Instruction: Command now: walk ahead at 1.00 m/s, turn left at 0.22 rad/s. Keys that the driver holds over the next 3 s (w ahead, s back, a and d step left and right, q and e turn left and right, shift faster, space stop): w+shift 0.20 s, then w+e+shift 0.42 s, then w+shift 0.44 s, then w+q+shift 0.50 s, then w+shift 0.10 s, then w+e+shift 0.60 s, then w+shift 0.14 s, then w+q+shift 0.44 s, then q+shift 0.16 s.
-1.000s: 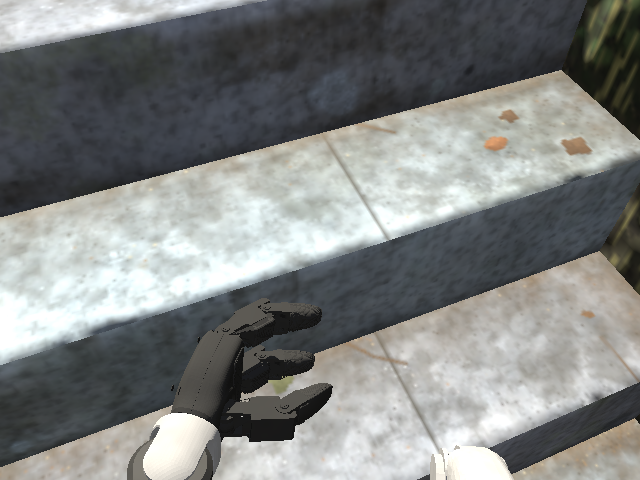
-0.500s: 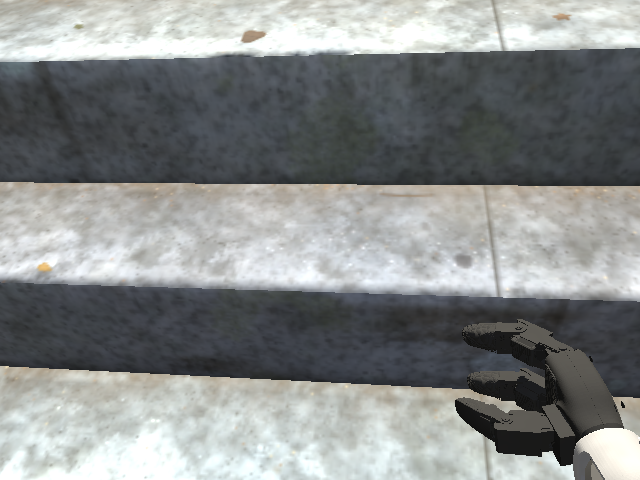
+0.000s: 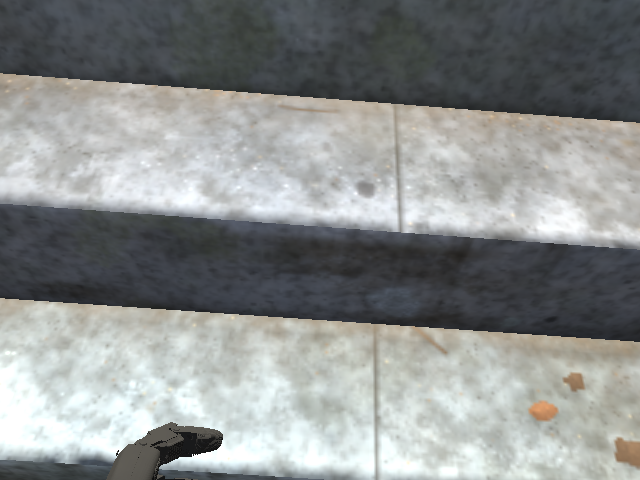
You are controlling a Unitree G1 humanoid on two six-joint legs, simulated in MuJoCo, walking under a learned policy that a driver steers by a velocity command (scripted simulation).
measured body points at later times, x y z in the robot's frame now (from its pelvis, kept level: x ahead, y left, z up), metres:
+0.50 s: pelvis +0.07 +0.00 +0.10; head +0.10 -0.05 +0.55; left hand -0.09 +0.22 +0.00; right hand +0.43 -0.08 +0.25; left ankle +0.07 +0.14 -0.53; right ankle -0.07 -0.04 -0.55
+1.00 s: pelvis +0.04 -0.07 +0.16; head -0.01 -0.09 +0.61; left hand -0.17 +0.11 +0.04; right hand +0.42 -0.15 +0.32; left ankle +0.02 +0.06 -0.36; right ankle +0.04 -0.17 -0.50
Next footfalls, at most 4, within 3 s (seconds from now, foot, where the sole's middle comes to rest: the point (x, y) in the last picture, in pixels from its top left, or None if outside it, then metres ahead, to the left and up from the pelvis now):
0.06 left None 0.09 0.09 -0.54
0.38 right None -0.08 0.00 -0.69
0.46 left None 0.11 0.15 -0.56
0.62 right None -0.01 -0.13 -0.55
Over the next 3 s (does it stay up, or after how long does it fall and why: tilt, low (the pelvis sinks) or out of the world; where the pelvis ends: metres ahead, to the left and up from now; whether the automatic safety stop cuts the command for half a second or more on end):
stays up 0.00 -0.15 0.20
